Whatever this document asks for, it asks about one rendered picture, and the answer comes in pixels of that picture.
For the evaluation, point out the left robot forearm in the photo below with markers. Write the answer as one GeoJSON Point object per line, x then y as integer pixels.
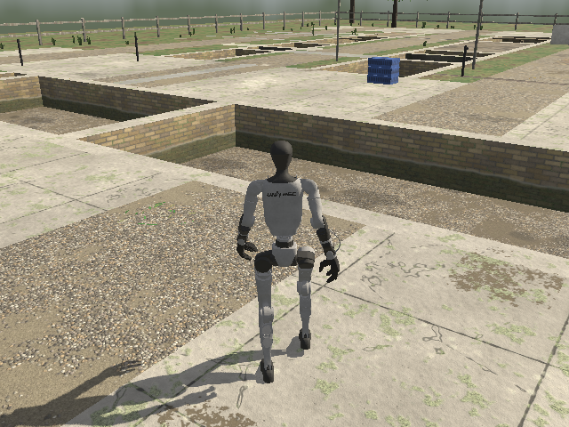
{"type": "Point", "coordinates": [243, 233]}

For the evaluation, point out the right robot forearm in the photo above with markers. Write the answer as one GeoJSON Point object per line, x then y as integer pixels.
{"type": "Point", "coordinates": [326, 241]}

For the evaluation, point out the right robot hand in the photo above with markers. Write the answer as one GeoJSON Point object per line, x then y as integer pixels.
{"type": "Point", "coordinates": [335, 268]}

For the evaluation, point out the humanoid robot head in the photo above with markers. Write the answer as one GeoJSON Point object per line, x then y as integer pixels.
{"type": "Point", "coordinates": [281, 153]}

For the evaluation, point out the left robot hand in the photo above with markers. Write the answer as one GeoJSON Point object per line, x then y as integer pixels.
{"type": "Point", "coordinates": [249, 247]}

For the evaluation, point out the robot right thigh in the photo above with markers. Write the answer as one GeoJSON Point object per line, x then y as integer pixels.
{"type": "Point", "coordinates": [305, 260]}

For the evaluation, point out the right robot upper arm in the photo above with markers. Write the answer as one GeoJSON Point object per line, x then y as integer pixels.
{"type": "Point", "coordinates": [315, 205]}

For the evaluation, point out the left robot upper arm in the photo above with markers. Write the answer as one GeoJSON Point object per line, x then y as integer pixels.
{"type": "Point", "coordinates": [250, 202]}

